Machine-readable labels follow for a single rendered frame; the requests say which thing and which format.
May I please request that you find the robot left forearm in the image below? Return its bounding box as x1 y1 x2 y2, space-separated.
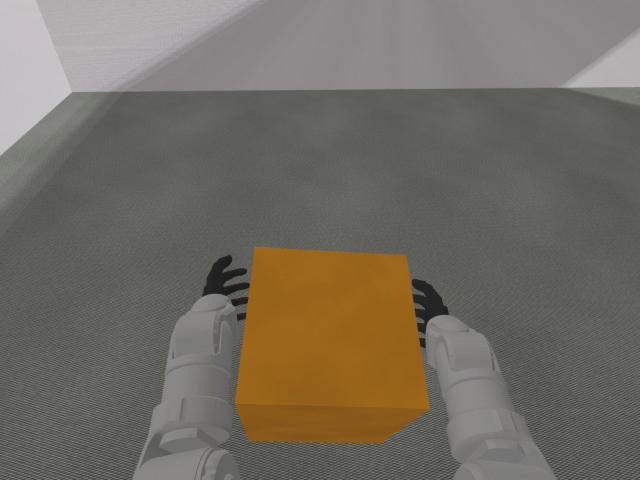
132 294 240 480

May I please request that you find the robot left upper arm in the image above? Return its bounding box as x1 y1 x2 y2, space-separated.
134 446 240 480

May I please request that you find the carton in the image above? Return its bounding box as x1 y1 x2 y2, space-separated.
235 247 430 444

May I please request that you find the robot right forearm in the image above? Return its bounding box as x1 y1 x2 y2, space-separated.
425 315 558 480

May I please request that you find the left robot hand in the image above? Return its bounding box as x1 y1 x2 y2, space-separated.
202 255 250 321

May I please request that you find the right robot hand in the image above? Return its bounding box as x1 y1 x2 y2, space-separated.
412 279 449 348

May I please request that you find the robot right upper arm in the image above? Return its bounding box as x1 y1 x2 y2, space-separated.
453 459 556 480

